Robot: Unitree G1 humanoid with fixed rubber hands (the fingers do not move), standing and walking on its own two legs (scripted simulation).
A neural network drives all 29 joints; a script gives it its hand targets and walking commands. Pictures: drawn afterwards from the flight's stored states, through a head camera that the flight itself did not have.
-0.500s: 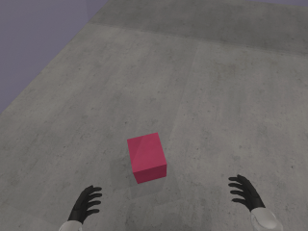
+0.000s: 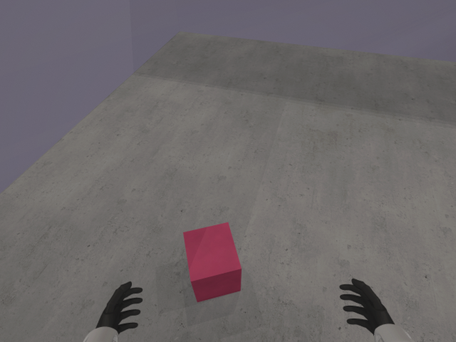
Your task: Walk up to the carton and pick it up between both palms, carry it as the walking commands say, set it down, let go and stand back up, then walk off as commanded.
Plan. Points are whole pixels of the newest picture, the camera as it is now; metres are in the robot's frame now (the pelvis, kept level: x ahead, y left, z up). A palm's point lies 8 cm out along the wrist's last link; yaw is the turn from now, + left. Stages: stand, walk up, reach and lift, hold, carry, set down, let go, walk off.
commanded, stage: stand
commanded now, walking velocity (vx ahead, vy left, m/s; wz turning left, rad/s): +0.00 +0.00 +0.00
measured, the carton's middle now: (212, 262) +0.54 +0.10 -0.65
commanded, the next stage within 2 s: walk off in 1.84 s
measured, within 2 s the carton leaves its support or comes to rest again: neither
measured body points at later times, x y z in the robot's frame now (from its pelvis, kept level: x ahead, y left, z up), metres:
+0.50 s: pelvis +0.02 +0.02 +0.00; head +0.03 +0.05 +0.45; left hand +0.16 +0.30 -0.11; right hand +0.13 -0.28 -0.09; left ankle +0.01 +0.13 -0.74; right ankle -0.05 -0.11 -0.74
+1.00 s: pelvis +0.01 +0.02 +0.01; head +0.01 +0.04 +0.46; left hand +0.13 +0.32 -0.12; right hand +0.10 -0.29 -0.10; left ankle +0.01 +0.13 -0.74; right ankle -0.05 -0.11 -0.74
